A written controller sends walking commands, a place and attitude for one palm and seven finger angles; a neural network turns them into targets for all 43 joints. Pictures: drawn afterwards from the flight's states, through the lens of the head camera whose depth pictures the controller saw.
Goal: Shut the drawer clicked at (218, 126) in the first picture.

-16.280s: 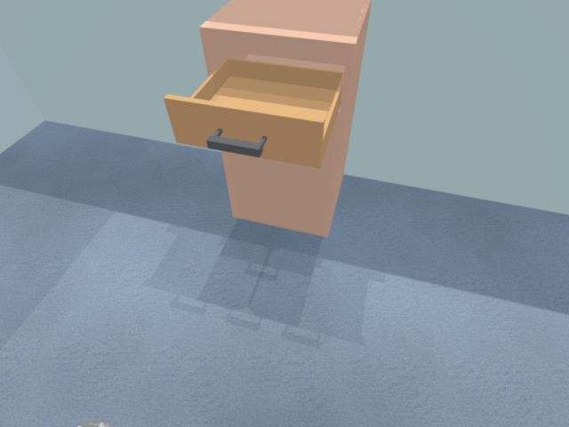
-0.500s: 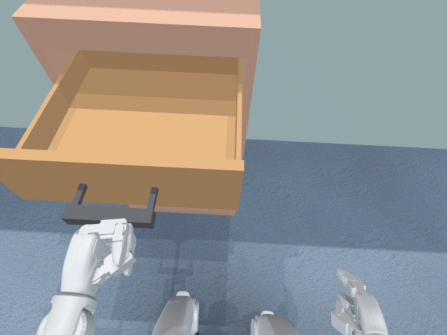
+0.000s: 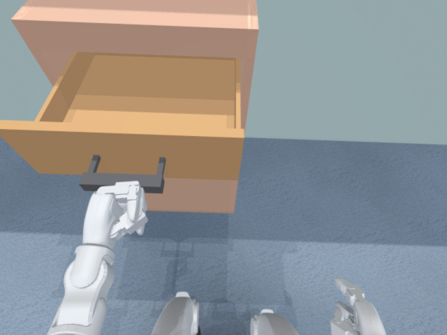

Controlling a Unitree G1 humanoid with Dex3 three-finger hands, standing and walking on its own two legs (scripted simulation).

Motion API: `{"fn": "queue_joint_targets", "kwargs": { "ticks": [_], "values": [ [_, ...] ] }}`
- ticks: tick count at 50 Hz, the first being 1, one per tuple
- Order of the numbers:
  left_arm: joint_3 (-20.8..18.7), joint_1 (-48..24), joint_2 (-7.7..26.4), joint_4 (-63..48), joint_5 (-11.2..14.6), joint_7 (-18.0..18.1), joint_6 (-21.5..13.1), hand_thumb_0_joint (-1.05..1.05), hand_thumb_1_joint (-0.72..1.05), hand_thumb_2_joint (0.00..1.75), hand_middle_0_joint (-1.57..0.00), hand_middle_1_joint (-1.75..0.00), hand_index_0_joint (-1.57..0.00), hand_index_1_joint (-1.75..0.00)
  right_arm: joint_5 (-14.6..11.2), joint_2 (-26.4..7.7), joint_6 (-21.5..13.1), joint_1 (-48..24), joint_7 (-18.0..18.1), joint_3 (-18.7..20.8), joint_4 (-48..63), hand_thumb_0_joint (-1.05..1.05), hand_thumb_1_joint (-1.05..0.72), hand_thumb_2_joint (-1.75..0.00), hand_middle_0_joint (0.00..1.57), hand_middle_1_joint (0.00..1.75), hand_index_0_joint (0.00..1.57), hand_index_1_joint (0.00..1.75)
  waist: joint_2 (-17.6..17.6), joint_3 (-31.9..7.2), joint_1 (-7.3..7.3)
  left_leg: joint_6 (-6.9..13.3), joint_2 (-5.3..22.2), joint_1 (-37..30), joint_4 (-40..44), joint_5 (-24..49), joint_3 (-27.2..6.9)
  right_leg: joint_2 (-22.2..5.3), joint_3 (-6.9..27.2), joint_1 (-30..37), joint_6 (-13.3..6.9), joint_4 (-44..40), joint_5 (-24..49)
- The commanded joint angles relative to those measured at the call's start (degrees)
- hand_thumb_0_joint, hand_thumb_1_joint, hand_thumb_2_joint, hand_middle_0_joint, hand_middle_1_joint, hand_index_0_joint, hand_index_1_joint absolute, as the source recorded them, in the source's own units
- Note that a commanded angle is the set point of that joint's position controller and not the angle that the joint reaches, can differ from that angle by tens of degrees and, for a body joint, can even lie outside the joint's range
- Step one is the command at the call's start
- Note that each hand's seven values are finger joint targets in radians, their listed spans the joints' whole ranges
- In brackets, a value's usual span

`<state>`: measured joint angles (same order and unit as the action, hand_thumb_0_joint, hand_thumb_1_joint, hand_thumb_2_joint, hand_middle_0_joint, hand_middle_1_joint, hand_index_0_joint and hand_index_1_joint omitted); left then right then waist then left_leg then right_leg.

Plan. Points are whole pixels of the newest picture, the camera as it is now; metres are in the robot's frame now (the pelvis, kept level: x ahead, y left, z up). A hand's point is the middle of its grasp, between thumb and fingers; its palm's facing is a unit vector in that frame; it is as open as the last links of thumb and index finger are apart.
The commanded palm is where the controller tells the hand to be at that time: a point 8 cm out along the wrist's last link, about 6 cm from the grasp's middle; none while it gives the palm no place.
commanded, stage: push the drawer shut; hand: left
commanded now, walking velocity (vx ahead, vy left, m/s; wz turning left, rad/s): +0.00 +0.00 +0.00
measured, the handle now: (126, 172) +0.39 +0.19 +0.04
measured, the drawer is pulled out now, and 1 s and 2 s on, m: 0.21 0.09 0.00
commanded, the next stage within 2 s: pull the fist back off the drawer in 1.98 s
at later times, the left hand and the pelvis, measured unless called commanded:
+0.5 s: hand (151, 183) +0.37 +0.14 +0.04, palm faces +0.00 -1.00 -0.06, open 3.0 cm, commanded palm +0.36 +0.20 +0.05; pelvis +0.00 +0.00 +0.00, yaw -1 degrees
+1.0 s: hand (151, 155) +0.43 +0.15 +0.04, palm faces -0.01 -1.00 -0.05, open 3.1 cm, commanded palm +0.42 +0.21 +0.05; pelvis +0.00 +0.00 +0.00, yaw -2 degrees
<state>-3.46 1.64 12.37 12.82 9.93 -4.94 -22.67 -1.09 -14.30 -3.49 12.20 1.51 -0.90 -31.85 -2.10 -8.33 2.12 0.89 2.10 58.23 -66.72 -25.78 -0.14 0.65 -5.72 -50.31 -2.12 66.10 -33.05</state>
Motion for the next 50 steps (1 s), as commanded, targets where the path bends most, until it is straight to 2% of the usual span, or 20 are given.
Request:
{"fn": "queue_joint_targets", "kwargs": {
  "ticks": [1, 5, 6, 9, 10, 11, 14, 17, 18, 20, 21, 22, 24, 27, 29, 31, 36, 40, 44, 50],
  "values": [
    [-2.6, -17.3, 5.3, -10.2, 0.0, 1.6, -3.9, 0.00, 0.90, 0.90, -1.40, -1.60, -1.40, -1.60, 0.1, -8.2, -2.1, -0.8, 0.5, 3.1, 7.2, 0.00, -0.90, -0.90, 0.20, 0.30, 0.20, 0.30, -0.7, -16.8, 2.00, 0.9, -0.8, -18.9, 9.1, 6.5, -3.1, 0.6, 3.3, 0.8, 0.9, -11.6, 10.1],
    [-2.4, -22.1, 4.9, -7.7, -0.4, 2.1, -4.0, 0.00, 0.90, 0.90, -1.40, -1.60, -1.40, -1.60, 0.2, -8.1, -1.4, -0.4, 0.3, 3.3, 6.5, 0.00, -0.90, -0.90, 0.20, 0.30, 0.20, 0.30, 0.2, -17.6, 2.40, 0.8, -0.8, -19.5, 9.0, 7.1, -2.9, 0.4, 3.5, 1.1, 1.0, -11.7, 11.1],
    [-4.0, -21.9, 6.5, -6.7, -0.5, 2.4, -4.0, 0.00, 0.90, 0.90, -1.40, -1.60, -1.40, -1.60, 0.3, -8.3, -1.2, -0.1, 0.4, 3.3, 6.4, 0.00, -0.90, -0.90, 0.20, 0.30, 0.20, 0.30, 0.7, -18.0, 1.97, 0.9, -0.8, -18.8, 8.8, 7.4, -2.8, 0.5, 3.8, 1.9, 1.0, -11.8, 11.2],
    [-4.5, -22.9, 6.3, -5.2, -0.3, 2.1, -4.3, 0.00, 0.90, 0.90, -1.40, -1.60, -1.40, -1.60, 0.2, -8.1, -0.7, 0.1, 0.3, 3.3, 6.1, 0.00, -0.90, -0.90, 0.20, 0.30, 0.20, 0.30, 0.3, -18.9, 1.68, 0.7, -0.9, -19.6, 9.0, 8.7, -2.4, 0.5, 4.0, 3.0, 1.0, -12.0, 12.7],
    [-3.6, -24.2, 5.9, -4.7, -0.4, 2.0, -4.4, 0.00, 0.90, 0.90, -1.40, -1.60, -1.40, -1.60, 0.1, -8.1, -0.5, 0.0, 0.3, 3.3, 6.0, 0.00, -0.90, -0.90, 0.20, 0.30, 0.20, 0.30, 0.0, -18.3, 2.13, 0.8, -0.9, -19.8, 9.1, 8.9, -2.3, 0.4, 4.0, 2.6, 1.0, -12.1, 13.1],
    [-5.2, -24.3, 7.0, -3.5, -0.3, 2.2, -4.3, 0.00, 0.90, 0.90, -1.40, -1.60, -1.40, -1.60, 0.2, -8.3, -0.4, 0.7, 0.3, 3.3, 5.7, 0.00, -0.90, -0.90, 0.20, 0.30, 0.20, 0.30, 0.7, -18.4, 1.87, 0.8, -0.8, -19.4, 9.1, 9.3, -2.5, 0.6, 3.9, 3.0, 1.0, -11.9, 13.5],
    [-4.3, -26.9, 6.1, -3.2, -0.6, 2.3, -4.9, 0.00, 0.90, 0.90, -1.40, -1.60, -1.40, -1.60, 0.2, -8.1, -0.1, 1.0, 0.0, 3.4, 5.3, 0.00, -0.90, -0.90, 0.20, 0.30, 0.20, 0.30, -1.3, -20.0, 1.82, 0.5, -0.7, -21.7, 9.2, 11.0, -2.7, 0.5, 3.5, 2.3, 0.8, -11.3, 14.8],
    [-3.0, -29.9, 4.9, -0.7, -0.8, 2.5, -5.0, 0.00, 0.90, 0.90, -1.40, -1.60, -1.40, -1.60, 0.2, -8.2, 0.4, 1.6, -0.2, 3.4, 4.8, 0.00, -0.90, -0.90, 0.20, 0.30, 0.20, 0.30, -0.6, -18.1, 3.03, 0.6, -0.7, -21.2, 9.1, 10.0, -2.8, 0.7, 3.6, 1.0, 1.0, -11.7, 14.2],
    [-5.0, -30.4, 6.8, 0.0, -0.9, 2.8, -5.3, 0.00, 0.90, 0.90, -1.40, -1.60, -1.40, -1.60, 0.3, -8.5, 0.5, 1.9, -0.2, 3.6, 4.6, 0.00, -0.90, -0.90, 0.20, 0.30, 0.20, 0.30, 0.8, -18.9, 2.59, 0.6, -0.6, -20.8, 9.0, 9.7, -2.8, 0.7, 3.8, 1.6, 1.0, -11.7, 14.0],
    [-4.8, -32.6, 6.8, 1.8, -1.0, 2.7, -5.6, 0.00, 0.90, 0.90, -1.40, -1.60, -1.40, -1.60, 0.2, -8.4, 0.8, 1.7, -0.1, 3.4, 4.4, 0.00, -0.90, -0.90, 0.20, 0.30, 0.20, 0.30, 0.8, -18.1, 3.04, 0.7, -0.9, -19.5, 8.8, 8.2, -2.3, 0.6, 4.2, 1.6, 1.1, -12.2, 13.1],
    [-5.9, -34.4, 8.5, 1.9, -1.2, 2.8, -6.0, 0.00, 0.90, 0.90, -1.40, -1.60, -1.40, -1.60, 0.3, -8.6, 0.8, 2.3, -0.1, 3.4, 4.2, 0.00, -0.90, -0.90, 0.20, 0.30, 0.20, 0.30, 0.2, -18.6, 3.00, 0.8, -0.8, -19.4, 8.6, 8.4, -2.5, 0.8, 4.4, 1.6, 1.0, -11.8, 13.1],
    [-5.2, -34.6, 7.2, 2.2, -1.1, 2.5, -6.2, 0.00, 0.90, 0.90, -1.40, -1.60, -1.40, -1.60, 0.3, -8.3, 0.9, 2.3, -0.2, 3.5, 4.2, 0.00, -0.90, -0.90, 0.20, 0.30, 0.20, 0.30, -0.1, -19.9, 2.92, 0.8, -1.0, -20.0, 8.5, 9.2, -2.2, 0.7, 4.6, 2.4, 1.1, -11.8, 14.2],
    [-6.9, -35.7, 9.0, 3.6, -1.0, 2.2, -6.3, 0.00, 0.90, 0.90, -1.40, -1.60, -1.40, -1.60, 0.3, -8.4, 1.2, 2.7, -0.1, 3.5, 3.8, 0.00, -0.90, -0.90, 0.20, 0.30, 0.20, 0.30, 0.2, -20.3, 2.81, 0.8, -1.0, -19.5, 8.2, 10.0, -1.9, 0.7, 5.0, 3.4, 1.2, -11.9, 15.6],
    [-7.3, -36.3, 9.2, 5.9, -0.9, 1.7, -6.3, 0.00, 0.90, 0.90, -1.40, -1.60, -1.40, -1.60, 0.2, -8.5, 1.5, 3.2, -0.1, 3.5, 3.6, 0.00, -0.90, -0.90, 0.20, 0.30, 0.20, 0.30, -0.8, -20.6, 2.63, 0.7, -1.0, -19.9, 8.3, 10.9, -1.8, 0.8, 5.0, 3.4, 1.1, -11.8, 16.4],
    [-6.8, -40.4, 8.7, 7.8, -0.7, 1.5, -6.3, 0.00, 0.90, 0.90, -1.40, -1.60, -1.40, -1.60, 0.2, -8.4, 1.6, 3.5, -0.1, 3.4, 3.0, 0.00, -0.90, -0.90, 0.20, 0.30, 0.20, 0.30, -0.1, -19.7, 3.72, 0.8, -1.0, -19.0, 8.1, 9.3, -1.8, 0.8, 5.1, 2.5, 1.3, -12.1, 15.2],
    [-9.4, -42.0, 11.8, 9.8, -0.7, 1.5, -6.5, 0.00, 0.90, 0.90, -1.40, -1.60, -1.40, -1.60, 0.2, -8.7, 1.7, 4.1, 0.1, 3.4, 2.8, 0.00, -0.90, -0.90, 0.20, 0.30, 0.20, 0.30, 0.5, -19.4, 3.51, 1.0, -1.1, -17.7, 7.7, 8.8, -1.7, 1.0, 5.7, 3.1, 1.3, -12.3, 14.7],
    [-9.8, -46.0, 12.1, 11.9, -0.4, 0.6, -7.1, 0.00, 0.90, 0.90, -1.40, -1.60, -1.40, -1.60, 0.2, -8.7, 1.8, 5.3, -0.1, 3.5, 2.2, 0.00, -0.90, -0.90, 0.20, 0.30, 0.20, 0.30, -1.6, -21.9, 3.61, 0.8, -1.0, -19.9, 7.5, 10.7, -1.9, 1.1, 5.3, 2.6, 1.1, -11.7, 16.3],
    [-12.2, -49.9, 14.7, 17.0, -0.2, 0.0, -7.0, 0.00, 0.90, 0.90, -1.40, -1.60, -1.40, -1.60, 0.2, -8.6, 2.3, 6.0, 0.1, 3.2, 1.5, 0.00, -0.90, -0.90, 0.20, 0.30, 0.20, 0.30, 1.5, -20.2, 4.22, 1.1, -1.2, -15.1, 7.0, 8.7, -1.1, 0.9, 6.7, 4.9, 1.6, -12.7, 15.7],
    [-14.6, -51.6, 17.4, 19.1, -0.1, -0.9, -7.5, 0.00, 0.90, 0.90, -1.40, -1.60, -1.40, -1.60, 0.3, -8.8, 2.5, 6.9, 0.2, 3.2, 1.3, 0.00, -0.90, -0.90, 0.20, 0.30, 0.20, 0.30, -0.3, -22.4, 3.62, 0.9, -1.2, -15.5, 6.6, 9.9, -1.0, 1.0, 7.0, 5.6, 1.5, -12.2, 16.8],
    [-15.2, -57.0, 17.8, 24.0, -0.1, -1.6, -7.8, 0.00, 0.90, 0.90, -1.40, -1.60, -1.40, -1.60, 0.5, -9.0, 2.7, 8.5, 0.0, 3.2, 0.3, 0.00, -0.90, -0.90, 0.20, 0.30, 0.20, 0.30, -0.9, -21.6, 4.83, 1.0, -1.1, -15.2, 6.3, 9.5, -1.3, 1.2, 6.4, 3.1, 1.4, -11.9, 15.7]
  ]
}}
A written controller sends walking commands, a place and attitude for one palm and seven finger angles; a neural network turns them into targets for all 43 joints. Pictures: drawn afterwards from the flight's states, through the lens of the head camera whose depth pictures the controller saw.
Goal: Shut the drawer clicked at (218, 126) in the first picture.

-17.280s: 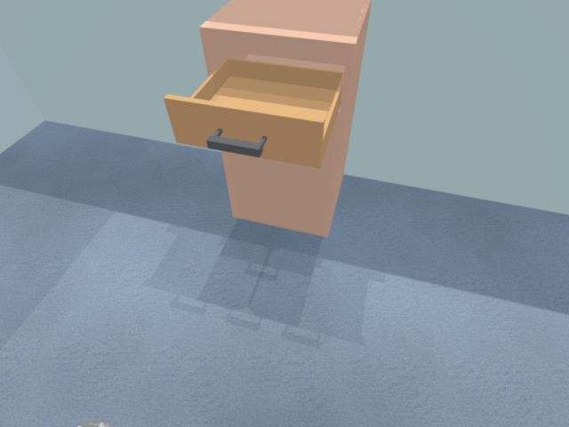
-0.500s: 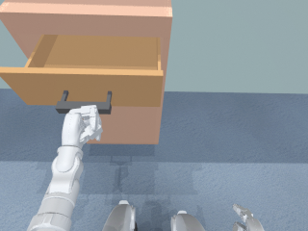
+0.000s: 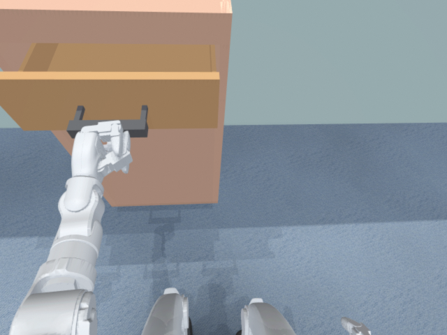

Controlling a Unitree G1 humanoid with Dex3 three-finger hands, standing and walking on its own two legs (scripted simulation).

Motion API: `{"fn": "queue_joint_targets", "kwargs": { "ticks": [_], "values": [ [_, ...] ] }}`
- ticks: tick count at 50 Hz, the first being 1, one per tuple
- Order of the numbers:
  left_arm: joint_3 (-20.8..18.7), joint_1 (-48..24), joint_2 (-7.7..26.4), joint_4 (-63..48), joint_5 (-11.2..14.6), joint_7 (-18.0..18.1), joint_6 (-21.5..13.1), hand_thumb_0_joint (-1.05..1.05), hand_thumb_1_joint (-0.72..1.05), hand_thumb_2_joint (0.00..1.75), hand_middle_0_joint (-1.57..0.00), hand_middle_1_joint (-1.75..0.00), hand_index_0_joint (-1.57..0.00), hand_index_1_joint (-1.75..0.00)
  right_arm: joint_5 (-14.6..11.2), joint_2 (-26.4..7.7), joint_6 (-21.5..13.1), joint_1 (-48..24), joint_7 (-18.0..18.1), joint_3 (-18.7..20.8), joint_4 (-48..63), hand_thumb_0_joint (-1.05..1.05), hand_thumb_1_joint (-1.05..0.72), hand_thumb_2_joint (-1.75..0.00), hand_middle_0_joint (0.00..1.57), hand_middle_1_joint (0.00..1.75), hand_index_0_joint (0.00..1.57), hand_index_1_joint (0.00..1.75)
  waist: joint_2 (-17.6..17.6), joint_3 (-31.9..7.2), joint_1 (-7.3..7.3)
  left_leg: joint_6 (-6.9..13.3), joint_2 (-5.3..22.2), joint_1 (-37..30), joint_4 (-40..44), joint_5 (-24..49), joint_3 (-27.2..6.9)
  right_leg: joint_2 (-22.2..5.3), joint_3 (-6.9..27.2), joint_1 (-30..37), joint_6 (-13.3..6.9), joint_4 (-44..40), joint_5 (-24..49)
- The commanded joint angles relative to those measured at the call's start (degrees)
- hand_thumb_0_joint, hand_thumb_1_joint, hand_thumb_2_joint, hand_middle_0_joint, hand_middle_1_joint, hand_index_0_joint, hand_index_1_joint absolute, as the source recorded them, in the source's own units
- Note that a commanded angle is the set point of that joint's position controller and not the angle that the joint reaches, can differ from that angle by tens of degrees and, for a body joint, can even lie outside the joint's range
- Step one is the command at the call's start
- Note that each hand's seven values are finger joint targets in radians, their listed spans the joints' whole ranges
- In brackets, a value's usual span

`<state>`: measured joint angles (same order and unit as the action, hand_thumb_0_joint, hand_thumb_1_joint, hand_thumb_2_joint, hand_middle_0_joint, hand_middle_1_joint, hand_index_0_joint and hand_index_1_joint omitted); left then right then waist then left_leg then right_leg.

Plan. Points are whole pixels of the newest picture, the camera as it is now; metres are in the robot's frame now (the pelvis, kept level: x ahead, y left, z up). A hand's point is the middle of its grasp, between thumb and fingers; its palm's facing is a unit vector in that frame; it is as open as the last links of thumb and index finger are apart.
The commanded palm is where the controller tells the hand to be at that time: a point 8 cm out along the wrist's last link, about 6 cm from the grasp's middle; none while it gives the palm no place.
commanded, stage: push the drawer shut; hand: left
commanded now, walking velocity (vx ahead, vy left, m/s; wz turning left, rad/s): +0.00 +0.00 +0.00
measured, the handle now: (110, 119) +0.50 +0.21 +0.05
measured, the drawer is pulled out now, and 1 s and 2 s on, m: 0.09 0.00 0.00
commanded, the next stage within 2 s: pull the fist back off the drawer in 0.98 s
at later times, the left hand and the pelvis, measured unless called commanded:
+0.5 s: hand (131, 121) +0.50 +0.17 +0.05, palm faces +0.03 -1.00 -0.03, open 3.1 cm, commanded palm +0.48 +0.22 +0.05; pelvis +0.00 +0.01 -0.01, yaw -1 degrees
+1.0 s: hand (127, 110) +0.53 +0.18 +0.05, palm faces +0.05 -1.00 -0.04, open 3.1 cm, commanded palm +0.54 +0.21 +0.05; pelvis -0.01 +0.01 -0.02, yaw -1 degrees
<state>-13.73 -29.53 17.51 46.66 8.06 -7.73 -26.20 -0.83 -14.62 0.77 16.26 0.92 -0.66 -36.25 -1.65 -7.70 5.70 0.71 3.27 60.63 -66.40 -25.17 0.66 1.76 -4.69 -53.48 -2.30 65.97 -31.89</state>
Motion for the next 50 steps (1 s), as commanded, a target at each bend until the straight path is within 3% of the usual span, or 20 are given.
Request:
{"fn": "queue_joint_targets", "kwargs": {
  "ticks": [1, 8, 9, 11, 14, 16, 22, 24, 27, 30, 32, 34, 37, 39, 45, 47, 49, 50],
  "values": [
    [-5.2, -27.3, 13.5, -8.9, 1.6, 1.1, -4.4, 0.00, 0.90, 0.90, -1.40, -1.60, -1.40, -1.60, 0.4, -8.9, -1.7, 4.9, 0.6, 3.0, 4.5, 0.00, -0.90, -0.90, 0.20, 0.30, 0.20, 0.30, -1.3, -22.3, 1.51, 1.3, -2.2, -17.5, 5.9, 8.8, -2.5, 0.4, 5.2, 5.6, 1.5, -11.3, 14.2],
    [-6.7, -35.8, 16.3, -1.5, 0.2, 0.9, -4.7, 0.00, 0.90, 0.90, -1.40, -1.60, -1.40, -1.60, 0.8, -9.5, -1.3, 7.2, 0.4, 2.9, 3.3, 0.00, -0.90, -0.90, 0.20, 0.30, 0.20, 0.30, -1.6, -22.4, 3.27, 1.5, -1.9, -16.5, 4.8, 7.2, -3.0, 0.6, 4.9, 1.9, 1.6, -10.6, 11.2],
    [-6.1, -37.8, 15.5, -1.6, 0.2, 0.8, -4.8, 0.00, 0.90, 0.90, -1.40, -1.60, -1.40, -1.60, 0.9, -9.4, -1.4, 7.4, 0.4, 2.9, 3.3, 0.00, -0.90, -0.90, 0.20, 0.30, 0.20, 0.30, -2.0, -23.1, 3.75, 1.6, -1.9, -16.9, 4.7, 7.4, -3.1, 0.7, 4.8, 1.6, 1.6, -10.6, 11.3],
    [-7.2, -38.8, 17.1, -1.3, -0.3, 1.0, -5.1, 0.00, 0.90, 0.90, -1.40, -1.60, -1.40, -1.60, 1.2, -9.8, -1.2, 8.4, 0.3, 3.0, 3.1, 0.00, -0.90, -0.90, 0.20, 0.30, 0.20, 0.30, -4.2, -25.9, 3.43, 1.5, -1.8, -19.3, 4.4, 9.2, -3.5, 0.8, 4.3, 0.4, 1.3, -9.6, 11.9],
    [-6.4, -39.8, 15.9, -0.8, -0.9, 1.2, -5.1, 0.00, 0.90, 0.90, -1.40, -1.60, -1.40, -1.60, 1.4, -9.8, -0.6, 9.1, -0.2, 3.2, 3.0, 0.00, -0.90, -0.90, 0.20, 0.30, 0.20, 0.30, -6.2, -27.2, 3.26, 1.1, -1.5, -23.0, 4.9, 11.6, -4.4, 1.0, 3.4, -1.6, 1.0, -9.4, 12.7],
    [-6.4, -41.8, 16.1, 0.1, -1.2, 1.6, -5.0, 0.00, 0.90, 0.90, -1.40, -1.60, -1.40, -1.60, 1.6, -10.0, -0.2, 9.9, -0.4, 3.2, 2.8, 0.00, -0.90, -0.90, 0.20, 0.30, 0.20, 0.30, -5.2, -27.0, 4.31, 1.2, -1.3, -23.1, 4.7, 11.6, -4.8, 1.3, 3.1, -2.8, 1.1, -9.1, 12.5],
    [-9.3, -43.8, 20.1, 3.0, -2.9, 2.5, -5.1, 0.00, 0.90, 0.90, -1.40, -1.60, -1.40, -1.60, 2.1, -10.4, 0.9, 11.5, -0.8, 3.1, 2.7, 0.00, -0.90, -0.90, 0.20, 0.30, 0.20, 0.30, -5.1, -27.2, 4.51, 1.3, -1.1, -21.7, 4.3, 12.4, -4.6, 1.5, 3.1, -2.6, 1.2, -8.9, 13.1],
    [-8.0, -45.9, 19.0, 3.7, -3.1, 2.5, -5.0, 0.00, 0.90, 0.90, -1.40, -1.60, -1.40, -1.60, 2.1, -10.2, 1.1, 11.9, -1.0, 3.0, 2.6, 0.00, -0.90, -0.90, 0.20, 0.30, 0.20, 0.30, -5.0, -26.4, 5.39, 1.5, -1.1, -21.1, 4.2, 11.9, -4.6, 1.6, 3.2, -2.9, 1.3, -9.2, 12.8],
    [-10.8, -46.2, 22.8, 6.4, -3.8, 2.9, -4.5, 0.00, 0.90, 0.90, -1.40, -1.60, -1.40, -1.60, 2.4, -10.6, 1.6, 12.9, -1.0, 2.8, 2.6, 0.00, -0.90, -0.90, 0.20, 0.30, 0.20, 0.30, -4.3, -26.4, 5.52, 1.7, -1.1, -18.7, 3.4, 11.9, -4.3, 1.7, 3.4, -2.4, 1.3, -8.9, 13.0],
    [-11.0, -47.6, 23.5, 6.3, -4.2, 2.5, -4.3, 0.00, 0.90, 0.90, -1.40, -1.60, -1.40, -1.60, 2.5, -10.6, 2.0, 13.6, -1.1, 2.8, 2.8, 0.00, -0.90, -0.90, 0.20, 0.30, 0.20, 0.30, -5.8, -27.5, 5.69, 1.6, -1.1, -19.6, 3.2, 13.1, -4.3, 1.8, 3.4, -2.3, 1.3, -8.8, 13.8],
    [-10.9, -49.3, 23.9, 5.4, -4.6, 2.3, -4.5, 0.00, 0.90, 0.90, -1.40, -1.60, -1.40, -1.60, 2.6, -10.8, 2.3, 14.0, -1.3, 2.8, 2.6, 0.00, -0.90, -0.90, 0.20, 0.30, 0.20, 0.30, -8.6, -29.3, 5.70, 1.4, -0.7, -22.7, 3.0, 15.2, -5.0, 1.9, 2.9, -4.2, 1.0, -8.2, 14.6],
    [-10.8, -48.7, 23.2, 6.6, -4.4, 2.3, -4.0, 0.00, 0.90, 0.90, -1.40, -1.60, -1.40, -1.60, 2.7, -10.7, 2.6, 14.4, -1.5, 2.8, 2.7, 0.00, -0.90, -0.90, 0.20, 0.30, 0.20, 0.30, -8.0, -28.8, 5.95, 1.4, -0.8, -22.3, 2.9, 15.4, -4.8, 2.0, 3.0, -3.9, 1.1, -8.6, 14.9],
    [-11.7, -51.9, 25.2, 5.6, -4.6, 2.4, -4.3, 0.00, 0.90, 0.90, -1.40, -1.60, -1.40, -1.60, 2.7, -11.0, 2.9, 15.1, -1.4, 2.7, 2.2, 0.00, -0.90, -0.90, 0.20, 0.30, 0.20, 0.30, -7.7, -29.7, 6.52, 1.6, -0.6, -22.0, 2.5, 16.0, -5.0, 2.1, 3.0, -3.8, 1.2, -8.3, 15.4],
    [-10.3, -54.4, 23.7, 5.0, -4.7, 2.6, -4.4, 0.00, 0.90, 0.90, -1.40, -1.60, -1.40, -1.60, 2.8, -10.7, 2.9, 15.1, -1.4, 2.9, 1.7, 0.00, -0.90, -0.90, 0.20, 0.30, 0.20, 0.30, -8.7, -30.0, 7.35, 1.5, -0.6, -23.0, 2.3, 15.3, -5.2, 2.2, 2.9, -4.9, 1.2, -8.5, 14.7],
    [-9.7, -60.7, 25.8, 8.6, -5.9, 3.4, -4.0, 0.00, 0.90, 0.90, -1.40, -1.60, -1.40, -1.60, 3.0, -11.4, 2.3, 15.6, -1.1, 2.3, 0.5, 0.00, -0.90, -0.90, 0.20, 0.30, 0.20, 0.30, -8.4, -26.0, 9.74, 1.7, -0.6, -19.4, 2.1, 8.8, -5.9, 2.2, 2.8, -8.6, 1.2, -8.8, 9.4],
    [-8.1, -63.6, 24.6, 8.5, -6.3, 3.5, -4.2, 0.00, 0.90, 0.90, -1.40, -1.60, -1.40, -1.60, 3.1, -11.5, 1.8, 15.9, -1.0, 2.2, 0.3, 0.00, -0.90, -0.90, 0.20, 0.30, 0.20, 0.30, -10.4, -26.8, 10.54, 1.7, -0.6, -20.9, 1.9, 8.5, -6.4, 2.2, 2.7, -10.8, 1.1, -8.5, 9.0],
    [-8.4, -65.3, 26.1, 8.8, -6.5, 3.7, -4.0, 0.00, 0.90, 0.90, -1.40, -1.60, -1.40, -1.60, 3.2, -11.8, 1.5, 16.0, -0.9, 2.0, 0.2, 0.00, -0.90, -0.90, 0.20, 0.30, 0.20, 0.30, -10.9, -27.5, 10.97, 1.7, -0.5, -20.5, 1.7, 7.1, -6.8, 2.2, 2.7, -11.4, 1.0, -8.3, 8.0],
    [-7.0, -65.6, 24.6, 9.8, -6.4, 3.6, -3.6, 0.00, 0.90, 0.90, -1.40, -1.60, -1.40, -1.60, 3.1, -11.7, 1.3, 15.8, -0.9, 1.9, 0.3, 0.00, -0.90, -0.90, 0.20, 0.30, 0.20, 0.30, -11.1, -26.5, 11.49, 1.8, -0.7, -19.7, 1.8, 5.6, -6.7, 2.3, 2.7, -12.0, 1.0, -8.6, 7.2]
  ]
}}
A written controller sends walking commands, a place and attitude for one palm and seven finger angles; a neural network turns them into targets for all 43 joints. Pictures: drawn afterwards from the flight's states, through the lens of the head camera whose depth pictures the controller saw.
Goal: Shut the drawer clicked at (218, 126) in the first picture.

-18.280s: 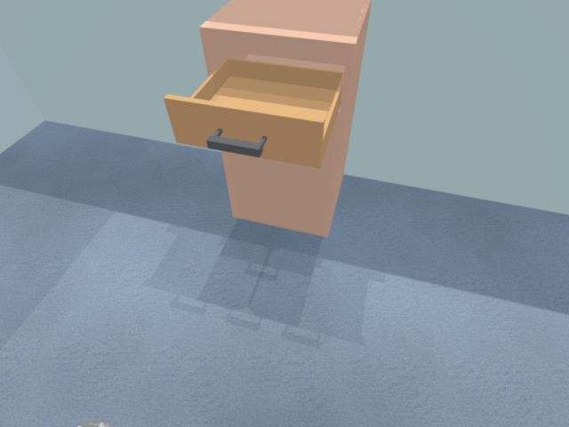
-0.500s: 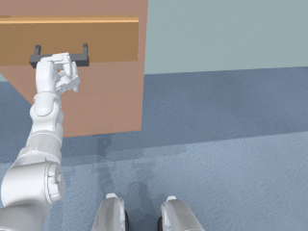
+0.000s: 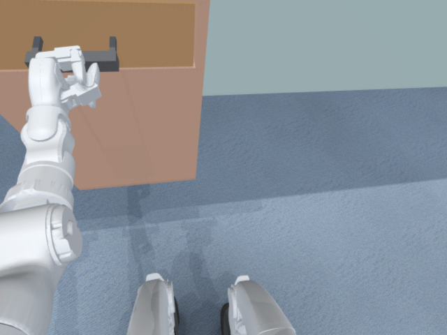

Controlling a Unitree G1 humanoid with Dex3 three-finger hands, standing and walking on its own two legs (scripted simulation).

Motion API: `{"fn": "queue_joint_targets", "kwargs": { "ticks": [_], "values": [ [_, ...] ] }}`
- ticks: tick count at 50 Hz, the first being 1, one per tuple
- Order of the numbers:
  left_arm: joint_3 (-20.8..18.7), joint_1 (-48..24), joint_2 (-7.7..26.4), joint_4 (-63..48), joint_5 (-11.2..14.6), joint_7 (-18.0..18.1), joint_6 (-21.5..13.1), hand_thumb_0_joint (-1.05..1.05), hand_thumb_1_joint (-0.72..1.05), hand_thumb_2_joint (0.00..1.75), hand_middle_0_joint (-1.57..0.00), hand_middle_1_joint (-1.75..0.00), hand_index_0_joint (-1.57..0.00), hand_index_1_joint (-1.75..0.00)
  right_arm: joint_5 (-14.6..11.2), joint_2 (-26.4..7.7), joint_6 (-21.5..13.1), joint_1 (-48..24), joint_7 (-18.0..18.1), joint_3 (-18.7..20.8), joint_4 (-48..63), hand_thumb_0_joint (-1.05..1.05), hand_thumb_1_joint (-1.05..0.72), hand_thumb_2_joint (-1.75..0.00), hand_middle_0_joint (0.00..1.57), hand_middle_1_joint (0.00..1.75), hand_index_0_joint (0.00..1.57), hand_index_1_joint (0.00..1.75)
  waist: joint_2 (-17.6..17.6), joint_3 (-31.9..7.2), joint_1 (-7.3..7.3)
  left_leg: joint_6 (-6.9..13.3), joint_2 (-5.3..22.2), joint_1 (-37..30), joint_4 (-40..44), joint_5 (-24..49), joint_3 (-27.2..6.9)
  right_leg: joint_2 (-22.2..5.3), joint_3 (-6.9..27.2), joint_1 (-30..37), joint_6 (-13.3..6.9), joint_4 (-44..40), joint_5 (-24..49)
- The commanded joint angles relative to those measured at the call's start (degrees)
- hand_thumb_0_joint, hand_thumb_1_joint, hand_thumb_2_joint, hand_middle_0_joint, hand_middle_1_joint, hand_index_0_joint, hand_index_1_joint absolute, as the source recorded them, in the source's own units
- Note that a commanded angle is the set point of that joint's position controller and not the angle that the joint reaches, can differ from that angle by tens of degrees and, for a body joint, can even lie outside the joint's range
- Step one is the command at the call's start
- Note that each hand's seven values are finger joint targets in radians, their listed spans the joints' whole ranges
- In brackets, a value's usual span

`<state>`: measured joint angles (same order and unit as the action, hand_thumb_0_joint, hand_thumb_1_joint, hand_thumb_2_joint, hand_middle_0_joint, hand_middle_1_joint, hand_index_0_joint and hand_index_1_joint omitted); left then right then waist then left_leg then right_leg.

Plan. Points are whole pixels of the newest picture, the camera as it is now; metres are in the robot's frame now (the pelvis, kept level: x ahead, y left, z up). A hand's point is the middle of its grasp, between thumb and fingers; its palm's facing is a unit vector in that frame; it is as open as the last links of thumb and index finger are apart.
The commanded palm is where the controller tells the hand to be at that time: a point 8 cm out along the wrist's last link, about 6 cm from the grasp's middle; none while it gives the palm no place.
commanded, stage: pull the fist back off the drawer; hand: left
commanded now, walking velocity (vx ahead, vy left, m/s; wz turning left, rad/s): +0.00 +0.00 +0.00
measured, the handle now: (75, 52) +0.60 +0.21 +0.06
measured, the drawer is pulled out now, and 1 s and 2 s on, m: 0.00 0.00 0.00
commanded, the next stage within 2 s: draw the hand back to the body in 0.78 s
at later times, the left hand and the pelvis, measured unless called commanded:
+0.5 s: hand (94, 85) +0.53 +0.17 +0.07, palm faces +0.06 -1.00 -0.02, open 3.0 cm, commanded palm +0.50 +0.20 +0.07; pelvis -0.02 +0.01 +0.00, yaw -1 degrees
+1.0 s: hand (92, 96) +0.49 +0.17 +0.08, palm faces +0.07 -1.00 -0.04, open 3.3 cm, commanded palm +0.44 +0.22 +0.09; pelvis +0.03 +0.00 +0.02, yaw +0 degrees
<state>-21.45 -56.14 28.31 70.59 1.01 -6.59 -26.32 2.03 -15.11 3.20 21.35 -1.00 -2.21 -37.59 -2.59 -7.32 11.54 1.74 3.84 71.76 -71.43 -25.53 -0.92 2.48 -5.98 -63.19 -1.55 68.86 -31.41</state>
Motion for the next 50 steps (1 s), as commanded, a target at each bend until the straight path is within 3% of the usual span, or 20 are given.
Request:
{"fn": "queue_joint_targets", "kwargs": {
  "ticks": [1, 4, 7, 10, 12, 14, 17, 21, 23, 25, 26, 32, 34, 37, 38, 42, 44, 47, 48, 50],
  "values": [
    [0.1, -40.1, 14.8, -13.9, 0.7, 2.5, -3.4, 0.00, 0.90, 0.90, -1.40, -1.60, -1.40, -1.60, 0.3, -11.3, -1.3, 10.9, 1.1, 3.3, 1.4, 0.00, -0.90, -0.90, 0.20, 0.30, 0.20, 0.30, -9.8, -26.6, 5.96, 0.9, -1.2, -30.4, 6.6, 5.5, -5.4, 1.5, 3.9, -2.7, 0.2, -11.2, 6.4],
    [2.1, -42.1, 14.4, -12.6, 0.4, 2.3, -2.5, 0.00, 0.90, 0.90, -1.40, -1.60, -1.40, -1.60, 0.1, -11.6, -2.0, 10.4, 1.5, 2.9, 1.6, 0.00, -0.90, -0.90, 0.20, 0.30, 0.20, 0.30, -10.6, -26.3, 6.91, 1.0, -1.2, -28.6, 6.6, 1.3, -5.6, 1.5, 4.2, -4.3, 0.3, -11.2, 3.9],
    [0.9, -41.8, 16.0, -12.7, 0.4, 2.1, -1.9, 0.00, 0.90, 0.90, -1.40, -1.60, -1.40, -1.60, 0.2, -12.0, -2.4, 10.7, 1.6, 2.7, 1.9, 0.00, -0.90, -0.90, 0.20, 0.30, 0.20, 0.30, -12.0, -28.5, 6.04, 0.8, -1.1, -29.5, 6.7, 1.5, -6.2, 1.4, 3.9, -4.4, 0.0, -10.4, 4.0],
    [2.2, -41.1, 13.7, -11.8, 0.6, 1.9, -0.8, 0.00, 0.90, 0.90, -1.40, -1.60, -1.40, -1.60, 0.3, -11.9, -2.5, 10.5, 1.3, 2.8, 1.9, 0.00, -0.90, -0.90, 0.20, 0.30, 0.20, 0.30, -11.9, -26.9, 5.83, 0.6, -1.1, -29.2, 7.3, -0.9, -6.7, 1.3, 3.5, -5.3, -0.1, -10.6, 3.0],
    [0.7, -40.3, 14.7, -12.8, 0.7, 2.1, -0.7, 0.00, 0.90, 0.90, -1.40, -1.60, -1.40, -1.60, 0.5, -12.3, -2.6, 10.7, 1.2, 3.0, 2.1, 0.00, -0.90, -0.90, 0.20, 0.30, 0.20, 0.30, -11.9, -29.0, 5.09, 0.6, -1.0, -30.6, 7.5, -0.2, -7.2, 1.2, 3.2, -5.2, -0.2, -10.2, 3.4],
    [2.3, -40.0, 12.5, -13.5, 0.8, 2.0, -0.3, 0.00, 0.90, 0.90, -1.40, -1.60, -1.40, -1.60, 0.4, -12.0, -2.6, 10.5, 0.9, 3.0, 2.3, 0.00, -0.90, -0.90, 0.20, 0.30, 0.20, 0.30, -12.4, -28.6, 4.92, 0.5, -1.0, -30.9, 7.9, -0.4, -7.3, 1.2, 3.1, -5.2, -0.2, -10.2, 3.4],
    [0.1, -36.8, 13.7, -14.1, 1.0, 2.4, -0.3, 0.00, 0.90, 0.90, -1.40, -1.60, -1.40, -1.60, 0.5, -12.1, -2.4, 10.5, 0.6, 3.1, 2.6, 0.00, -0.90, -0.90, 0.20, 0.30, 0.20, 0.30, -11.0, -29.3, 3.59, 0.4, -0.9, -31.7, 8.4, 0.4, -7.5, 1.2, 2.7, -4.4, -0.3, -10.0, 3.8],
    [0.0, -30.9, 11.8, -16.6, 2.0, 2.4, -0.9, 0.00, 0.90, 0.90, -1.40, -1.60, -1.40, -1.60, 0.3, -11.6, -2.0, 9.9, 0.1, 3.5, 3.6, 0.00, -0.90, -0.90, 0.20, 0.30, 0.20, 0.30, -11.0, -30.7, 1.70, 0.2, -1.2, -32.9, 8.7, 3.5, -6.4, 1.3, 3.0, -1.6, -0.3, -10.5, 5.2],
    [-1.2, -28.5, 13.2, -15.6, 1.8, 2.6, -0.9, 0.00, 0.90, 0.90, -1.40, -1.60, -1.40, -1.60, 0.1, -11.7, -1.5, 9.6, 0.1, 3.4, 3.6, 0.00, -0.90, -0.90, 0.20, 0.30, 0.20, 0.30, -8.3, -27.8, 1.28, 0.2, -1.0, -30.7, 9.3, 2.0, -6.0, 1.3, 3.0, -0.6, -0.1, -10.9, 4.3],
    [-1.4, -25.7, 12.9, -16.5, 1.7, 2.8, -1.2, 0.00, 0.90, 0.90, -1.40, -1.60, -1.40, -1.60, -0.1, -11.4, -1.2, 9.3, 0.0, 3.5, 4.2, 0.00, -0.90, -0.90, 0.20, 0.30, 0.20, 0.30, -6.9, -27.7, 0.58, 0.3, -1.2, -29.5, 9.3, 2.5, -5.1, 1.3, 3.4, 1.7, 0.0, -11.5, 4.4],
    [-1.9, -24.5, 13.1, -17.1, 1.7, 2.9, -1.7, 0.00, 0.90, 0.90, -1.40, -1.60, -1.40, -1.60, 0.0, -11.3, -1.1, 9.3, -0.1, 3.5, 4.4, 0.00, -0.90, -0.90, 0.20, 0.30, 0.20, 0.30, -8.0, -28.1, 0.02, 0.2, -1.2, -31.0, 9.7, 4.4, -5.2, 1.3, 3.1, 1.8, -0.2, -11.1, 5.6],
    [-1.2, -12.9, 8.6, -23.3, 2.9, 3.1, -3.3, 0.00, 0.90, 0.90, -1.40, -1.60, -1.40, -1.60, -0.5, -10.5, 0.3, 8.5, -0.8, 4.7, 5.8, 0.00, -0.90, -0.90, 0.20, 0.30, 0.20, 0.30, -6.5, -30.8, -2.83, -0.2, -1.2, -36.2, 10.3, 14.4, -4.0, 1.3, 2.9, 6.4, -0.2, -11.4, 12.5],
    [1.5, -8.0, 4.4, -25.1, 3.8, 2.6, -3.0, 0.00, 0.90, 0.90, -1.40, -1.60, -1.40, -1.60, -0.9, -9.9, 1.0, 7.7, -1.2, 5.0, 6.5, 0.00, -0.90, -0.90, 0.20, 0.30, 0.20, 0.30, -5.3, -29.3, -2.92, -0.2, -1.4, -36.3, 10.8, 15.7, -3.2, 1.5, 3.0, 8.1, 0.0, -12.4, 14.3],
    [2.7, -10.3, 3.1, -25.2, 4.1, 2.7, -3.3, 0.00, 0.90, 0.90, -1.40, -1.60, -1.40, -1.60, -1.1, -9.8, 1.4, 7.5, -0.9, 5.1, 5.4, 0.00, -0.90, -0.90, 0.20, 0.30, 0.20, 0.30, -2.9, -25.1, -1.35, 0.1, -1.5, -34.7, 10.6, 14.7, -3.0, 1.3, 3.2, 7.4, 0.4, -12.8, 14.6],
    [2.2, -11.5, 3.6, -25.9, 4.1, 3.0, -3.8, 0.00, 0.90, 0.90, -1.40, -1.60, -1.40, -1.60, -1.1, -9.9, 1.4, 7.6, -0.7, 5.4, 4.9, 0.00, -0.90, -0.90, 0.20, 0.30, 0.20, 0.30, -2.2, -25.4, -1.20, 0.1, -1.5, -35.3, 10.5, 15.1, -3.1, 1.3, 3.2, 7.5, 0.4, -12.8, 15.1],
    [3.7, -11.6, 1.7, -28.3, 4.3, 2.8, -5.8, 0.00, 0.90, 0.90, -1.40, -1.60, -1.40, -1.60, -1.0, -9.3, 1.2, 6.9, -0.5, 5.6, 4.2, 0.00, -0.90, -0.90, 0.20, 0.30, 0.20, 0.30, -5.9, -28.2, -1.77, -0.2, -1.7, -39.6, 9.7, 20.6, -3.0, 1.1, 3.5, 7.6, 0.1, -12.0, 19.3],
    [4.3, -9.6, 1.2, -27.5, 4.1, 2.3, -6.0, 0.00, 0.90, 0.90, -1.40, -1.60, -1.40, -1.60, -1.0, -9.2, 1.5, 6.5, -0.6, 5.7, 4.1, 0.00, -0.90, -0.90, 0.20, 0.30, 0.20, 0.30, -6.0, -28.2, -2.16, -0.4, -1.8, -40.1, 9.5, 22.4, -3.0, 1.1, 3.4, 8.1, 0.0, -11.7, 21.0],
    [1.9, 0.9, 3.4, -35.4, 5.7, 1.6, -4.2, 0.00, 0.90, 0.90, -1.40, -1.60, -1.40, -1.60, -1.9, -9.3, 2.1, 5.1, -0.7, 5.9, 7.1, 0.00, -0.90, -0.90, 0.20, 0.30, 0.20, 0.30, -6.4, -34.8, -5.91, -0.4, -2.1, -44.6, 11.5, 28.1, -2.0, 1.1, 3.7, 16.4, -0.1, -12.9, 27.0],
    [1.6, 4.8, 3.8, -38.3, 6.4, 1.3, -2.9, 0.00, 0.90, 0.90, -1.40, -1.60, -1.40, -1.60, -2.4, -9.0, 2.3, 4.4, -0.6, 5.8, 8.3, 0.00, -0.90, -0.90, 0.20, 0.30, 0.20, 0.30, -6.1, -34.5, -6.84, -0.3, -2.3, -44.7, 12.6, 29.0, -1.6, 1.1, 3.9, 19.5, 0.0, -13.9, 29.2],
    [2.4, 11.1, 3.1, -43.4, 7.7, 0.7, -0.2, 0.00, 0.90, 0.90, -1.40, -1.60, -1.40, -1.60, -3.4, -8.6, 2.5, 3.2, -0.3, 5.6, 10.0, 0.00, -0.90, -0.90, 0.20, 0.30, 0.20, 0.30, -3.0, -32.4, -7.25, 0.1, -2.6, -43.5, 14.5, 29.4, -0.5, 1.1, 4.2, 25.0, 0.4, -15.9, 33.3]
  ]
}}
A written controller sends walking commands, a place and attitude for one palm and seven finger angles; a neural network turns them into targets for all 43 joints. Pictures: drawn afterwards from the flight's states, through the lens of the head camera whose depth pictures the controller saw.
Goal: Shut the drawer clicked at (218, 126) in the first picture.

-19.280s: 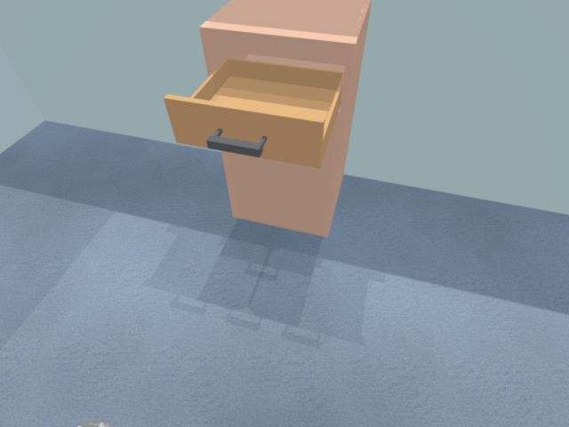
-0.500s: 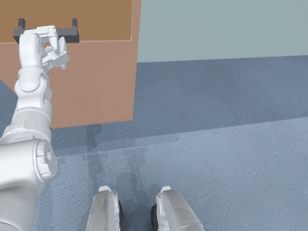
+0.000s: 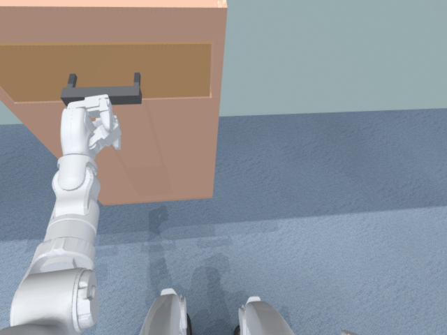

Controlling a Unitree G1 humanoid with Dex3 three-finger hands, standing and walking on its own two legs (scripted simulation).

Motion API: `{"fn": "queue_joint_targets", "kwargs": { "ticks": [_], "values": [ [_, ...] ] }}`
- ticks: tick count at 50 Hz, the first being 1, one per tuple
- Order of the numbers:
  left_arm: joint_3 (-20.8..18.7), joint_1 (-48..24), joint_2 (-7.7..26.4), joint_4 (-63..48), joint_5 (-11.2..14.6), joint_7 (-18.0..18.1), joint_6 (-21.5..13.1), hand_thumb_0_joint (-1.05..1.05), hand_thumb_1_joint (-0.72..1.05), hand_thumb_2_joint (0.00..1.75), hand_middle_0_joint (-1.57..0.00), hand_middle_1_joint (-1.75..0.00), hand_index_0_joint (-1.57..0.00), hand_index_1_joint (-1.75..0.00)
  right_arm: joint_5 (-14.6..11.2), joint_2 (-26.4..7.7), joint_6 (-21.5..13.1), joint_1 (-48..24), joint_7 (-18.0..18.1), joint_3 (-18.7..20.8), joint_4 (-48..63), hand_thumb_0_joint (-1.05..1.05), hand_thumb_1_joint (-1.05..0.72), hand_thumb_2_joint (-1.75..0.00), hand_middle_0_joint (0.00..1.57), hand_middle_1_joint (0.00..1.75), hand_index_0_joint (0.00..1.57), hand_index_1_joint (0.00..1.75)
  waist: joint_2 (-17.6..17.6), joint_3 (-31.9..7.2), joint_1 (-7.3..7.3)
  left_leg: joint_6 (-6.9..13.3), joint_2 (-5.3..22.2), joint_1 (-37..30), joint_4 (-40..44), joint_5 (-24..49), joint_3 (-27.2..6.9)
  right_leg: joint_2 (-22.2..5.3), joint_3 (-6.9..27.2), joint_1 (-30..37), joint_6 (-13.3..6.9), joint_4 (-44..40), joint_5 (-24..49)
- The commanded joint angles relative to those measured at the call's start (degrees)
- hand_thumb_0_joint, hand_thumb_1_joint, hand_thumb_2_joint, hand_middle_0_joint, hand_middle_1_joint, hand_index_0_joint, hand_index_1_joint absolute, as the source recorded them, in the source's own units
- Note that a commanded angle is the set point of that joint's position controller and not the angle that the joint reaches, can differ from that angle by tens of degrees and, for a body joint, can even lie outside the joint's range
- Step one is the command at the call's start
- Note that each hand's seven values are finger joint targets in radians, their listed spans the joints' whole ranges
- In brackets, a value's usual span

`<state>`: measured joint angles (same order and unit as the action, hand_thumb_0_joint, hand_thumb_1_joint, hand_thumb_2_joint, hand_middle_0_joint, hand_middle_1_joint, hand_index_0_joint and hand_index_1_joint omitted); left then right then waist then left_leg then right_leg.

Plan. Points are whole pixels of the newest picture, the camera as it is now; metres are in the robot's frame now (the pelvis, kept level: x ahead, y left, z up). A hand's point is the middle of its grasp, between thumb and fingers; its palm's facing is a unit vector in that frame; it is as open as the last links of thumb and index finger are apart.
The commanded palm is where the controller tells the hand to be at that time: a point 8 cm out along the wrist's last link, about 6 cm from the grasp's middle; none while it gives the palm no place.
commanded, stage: draw the hand back to the body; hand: left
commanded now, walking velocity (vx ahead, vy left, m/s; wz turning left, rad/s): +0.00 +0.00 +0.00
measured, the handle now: (104, 87) +0.57 +0.21 +0.04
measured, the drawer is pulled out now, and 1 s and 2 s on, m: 0.00 0.00 0.00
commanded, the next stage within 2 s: step back with the hand held close in 1.26 s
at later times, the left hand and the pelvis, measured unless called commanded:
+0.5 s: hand (56, 185) +0.31 +0.20 +0.14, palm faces +0.15 -0.97 -0.21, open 3.3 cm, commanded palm +0.27 +0.25 +0.16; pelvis +0.02 -0.01 +0.06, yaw +2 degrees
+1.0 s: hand out of the picture +0.22 +0.22 +0.23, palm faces +0.38 -0.85 -0.37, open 3.2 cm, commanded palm +0.16 +0.27 +0.26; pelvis +0.03 -0.02 +0.09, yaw +2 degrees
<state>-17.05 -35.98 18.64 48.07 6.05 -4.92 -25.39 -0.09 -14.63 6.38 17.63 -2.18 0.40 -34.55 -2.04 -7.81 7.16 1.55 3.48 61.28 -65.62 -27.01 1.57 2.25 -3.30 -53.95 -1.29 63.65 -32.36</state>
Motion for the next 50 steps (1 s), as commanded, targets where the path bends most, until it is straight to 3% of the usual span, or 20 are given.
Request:
{"fn": "queue_joint_targets", "kwargs": {
  "ticks": [1, 2, 5, 7, 11, 15, 19, 20, 22, 23, 26, 29, 31, 32, 35, 41, 43, 46, 49, 50],
  "values": [
    [-1.2, -6.7, 11.5, -22.8, 3.5, -1.2, 0.0, 0.00, 0.90, 0.90, -1.40, -1.60, -1.40, -1.60, -1.5, -8.9, -1.0, 6.6, 1.1, 2.8, 7.5, 0.00, -0.90, -0.90, 0.20, 0.30, 0.20, 0.30, -2.8, -31.0, -2.67, 0.5, -2.3, -33.6, 9.3, 31.7, -2.9, 1.3, 1.5, 17.2, 0.2, -11.3, 35.8],
    [-1.7, -3.5, 11.6, -25.2, 4.3, -1.3, 1.0, 0.00, 0.90, 0.90, -1.40, -1.60, -1.40, -1.60, -2.0, -8.7, -1.1, 6.0, 1.3, 2.7, 8.2, 0.00, -0.90, -0.90, 0.20, 0.30, 0.20, 0.30, -1.9, -29.6, -3.28, 0.6, -2.3, -33.1, 10.3, 31.5, -2.4, 1.2, 1.6, 18.9, 0.5, -12.3, 37.1],
    [-0.9, 1.1, 10.2, -30.5, 6.1, -1.3, 2.5, 0.00, 0.90, 0.90, -1.40, -1.60, -1.40, -1.60, -2.5, -8.2, -2.2, 4.2, 2.1, 2.6, 8.6, 0.00, -0.90, -0.90, 0.20, 0.30, 0.20, 0.30, 0.9, -24.4, -2.77, 1.0, -2.7, -31.5, 12.7, 28.1, -1.3, 1.0, 2.1, 22.9, 1.1, -15.1, 38.7],
    [-0.1, 3.4, 9.2, -34.1, 6.6, -1.6, 2.4, 0.00, 0.90, 0.90, -1.40, -1.60, -1.40, -1.60, -2.7, -7.9, -3.3, 3.2, 2.4, 2.5, 8.5, 0.00, -0.90, -0.90, 0.20, 0.30, 0.20, 0.30, -1.3, -22.9, -2.70, 1.0, -2.8, -33.6, 13.8, 28.3, -1.1, 0.7, 2.2, 23.5, 1.1, -16.1, 39.3],
    [2.8, 11.1, 6.6, -37.5, 7.7, -3.9, 3.8, 0.00, 0.90, 0.90, -1.40, -1.60, -1.40, -1.60, -3.1, -8.0, -5.0, 1.1, 2.8, 2.4, 9.2, 0.00, -0.90, -0.90, 0.20, 0.30, 0.20, 0.30, -1.7, -17.9, -2.51, 1.1, -2.8, -36.4, 16.3, 27.4, -1.4, 0.7, 1.6, 23.4, 0.9, -18.7, 36.8],
    [3.5, 15.9, 5.9, -43.0, 9.1, -5.6, 6.3, 0.00, 0.90, 0.90, -1.40, -1.60, -1.40, -1.60, -3.4, -7.8, -6.6, -2.2, 3.5, 1.9, 10.7, 0.00, -0.90, -0.90, 0.20, 0.30, 0.20, 0.30, -1.8, -15.7, -3.42, 1.0, -2.9, -38.8, 19.0, 25.5, -1.9, 0.2, 1.0, 25.1, 0.9, -21.1, 34.5],
    [1.1, 21.1, 7.7, -49.2, 10.4, -6.2, 8.1, 0.00, 0.90, 0.90, -1.40, -1.60, -1.40, -1.60, -3.4, -7.4, -8.2, -5.0, 4.1, 1.3, 12.1, 0.00, -0.90, -0.90, 0.20, 0.30, 0.20, 0.30, -0.4, -14.7, -4.66, 1.2, -3.1, -40.2, 21.5, 24.9, -1.8, -0.1, 0.9, 28.6, 0.9, -22.8, 34.8],
    [2.1, 23.1, 13.4, -52.0, 2.5, 0.2, 10.7, 0.00, 0.90, 0.90, -1.40, -1.60, -1.40, -1.60, -3.3, -6.4, -6.8, -9.2, 5.3, 1.5, 13.0, 0.00, -0.90, -0.90, 0.20, 0.30, 0.20, 0.30, -0.7, -14.7, -7.94, 0.8, -3.5, -43.3, 24.7, 23.1, -0.9, -1.9, 4.1, 30.6, 0.4, -27.4, 33.2],
    [5.5, 27.6, 8.5, -54.1, 1.2, 5.3, 14.4, 0.00, 0.90, 0.90, -1.40, -1.60, -1.40, -1.60, -3.0, -5.8, -6.1, -10.1, 6.4, 0.6, 13.7, 0.00, -0.90, -0.90, 0.20, 0.30, 0.20, 0.30, -0.7, -9.0, -6.79, 0.9, -3.3, -44.5, 28.3, 20.8, -0.8, -2.0, 3.6, 32.3, 0.4, -30.2, 30.4],
    [5.5, 27.8, 8.6, -55.4, 0.5, 6.9, 15.6, 0.00, 0.90, 0.90, -1.40, -1.60, -1.40, -1.60, -3.0, -5.8, -5.9, -10.5, 6.8, 0.4, 13.6, 0.00, -0.90, -0.90, 0.20, 0.30, 0.20, 0.30, -0.5, -8.2, -6.57, 1.0, -3.3, -45.8, 29.4, 20.7, -0.8, -2.1, 3.4, 33.3, 0.5, -31.4, 30.2],
    [4.8, 29.0, 9.6, -58.0, -0.3, 9.5, 17.5, 0.00, 0.90, 0.90, -1.40, -1.60, -1.40, -1.60, -2.7, -6.0, -5.9, -12.2, 7.9, -0.1, 13.1, 0.00, -0.90, -0.90, 0.20, 0.30, 0.20, 0.30, 2.6, -5.6, -6.78, 1.2, -3.2, -48.9, 33.1, 19.7, -1.0, -1.9, 3.2, 36.0, 0.6, -35.3, 28.2],
    [5.3, 32.2, 8.1, -60.5, -0.6, 10.7, 18.8, 0.00, 0.90, 0.90, -1.40, -1.60, -1.40, -1.60, -2.5, -5.3, -6.4, -13.3, 8.0, -0.7, 12.6, 0.00, -0.90, -0.90, 0.20, 0.30, 0.20, 0.30, 1.0, -2.9, -7.12, 1.1, -3.0, -52.6, 36.2, 20.4, -1.1, -2.1, 2.6, 38.4, 0.2, -37.6, 27.8],
    [4.2, 34.5, 9.3, -62.9, -0.9, 11.0, 19.1, 0.00, 0.90, 0.90, -1.40, -1.60, -1.40, -1.60, -2.2, -5.6, -7.1, -14.1, 8.0, -0.9, 12.2, 0.00, -0.90, -0.90, 0.20, 0.30, 0.20, 0.30, 0.8, -2.1, -7.93, 1.2, -3.2, -54.5, 37.9, 21.7, -1.0, -1.8, 2.8, 39.9, 0.3, -39.9, 28.5],
    [5.7, 35.9, 7.1, -64.6, -0.8, 11.0, 19.2, 0.00, 0.90, 0.90, -1.40, -1.60, -1.40, -1.60, -2.2, -5.0, -7.4, -14.2, 7.8, -1.0, 12.2, 0.00, -0.90, -0.90, 0.20, 0.30, 0.20, 0.30, -1.1, -1.8, -7.70, 1.0, -3.1, -55.6, 38.6, 21.9, -1.0, -2.2, 2.5, 41.1, 0.1, -39.8, 28.4],
    [3.9, 39.9, 8.0, -68.5, -1.1, 11.3, 19.3, 0.00, 0.90, 0.90, -1.40, -1.60, -1.40, -1.60, -1.8, -5.0, -8.4, -14.7, 7.5, -1.0, 11.8, 0.00, -0.90, -0.90, 0.20, 0.30, 0.20, 0.30, -0.2, -1.2, -8.35, 1.0, -3.0, -58.4, 40.3, 24.2, -1.1, -2.0, 2.3, 42.6, 0.2, -41.6, 30.3],
    [-0.3, 49.7, 9.9, -74.8, -0.7, 11.1, 18.9, 0.00, 0.90, 0.90, -1.40, -1.60, -1.40, -1.60, -1.1, -4.8, -9.7, -15.3, 6.7, -0.7, 11.1, 0.00, -0.90, -0.90, 0.20, 0.30, 0.20, 0.30, 0.7, 2.3, -9.40, 0.8, -3.2, -59.0, 42.2, 25.8, -0.6, -1.8, 2.3, 44.6, 0.3, -44.8, 31.7],
    [-0.8, 51.5, 9.5, -78.0, -0.6, 11.0, 18.5, 0.00, 0.90, 0.90, -1.40, -1.60, -1.40, -1.60, -1.1, -4.5, -10.1, -15.4, 6.5, -0.7, 11.3, 0.00, -0.90, -0.90, 0.20, 0.30, 0.20, 0.30, -0.9, 2.1, -9.47, 0.8, -3.2, -59.4, 42.4, 25.8, -0.6, -2.2, 2.2, 45.3, 0.3, -44.5, 31.8],
    [-3.0, 56.5, 10.5, -80.5, -0.5, 11.1, 18.0, 0.00, 0.90, 0.90, -1.40, -1.60, -1.40, -1.60, -0.8, -4.6, -11.2, -15.6, 6.4, -0.3, 11.0, 0.00, -0.90, -0.90, 0.20, 0.30, 0.20, 0.30, 1.2, 3.5, -9.89, 1.0, -3.1, -59.3, 42.2, 26.0, -0.4, -2.0, 2.4, 45.0, 0.5, -45.8, 32.1],
    [-3.9, 59.8, 10.2, -84.6, -0.3, 11.3, 17.2, 0.00, 0.90, 0.90, -1.40, -1.60, -1.40, -1.60, -1.0, -4.2, -12.1, -15.1, 6.2, -0.1, 11.1, 0.00, -0.90, -0.90, 0.20, 0.30, 0.20, 0.30, -0.7, 2.3, -9.91, 1.0, -3.0, -59.5, 41.9, 26.2, -0.2, -2.6, 2.3, 46.1, 0.5, -44.5, 32.6],
    [-4.6, 61.0, 10.6, -85.3, -0.5, 11.3, 16.9, 0.00, 0.90, 0.90, -1.40, -1.60, -1.40, -1.60, -1.0, -4.2, -12.5, -15.2, 6.3, 0.1, 11.0, 0.00, -0.90, -0.90, 0.20, 0.30, 0.20, 0.30, 0.4, 2.7, -10.13, 1.0, -3.0, -59.5, 41.6, 26.8, -0.2, -2.4, 2.2, 45.5, 0.6, -44.7, 33.3]
  ]
}}
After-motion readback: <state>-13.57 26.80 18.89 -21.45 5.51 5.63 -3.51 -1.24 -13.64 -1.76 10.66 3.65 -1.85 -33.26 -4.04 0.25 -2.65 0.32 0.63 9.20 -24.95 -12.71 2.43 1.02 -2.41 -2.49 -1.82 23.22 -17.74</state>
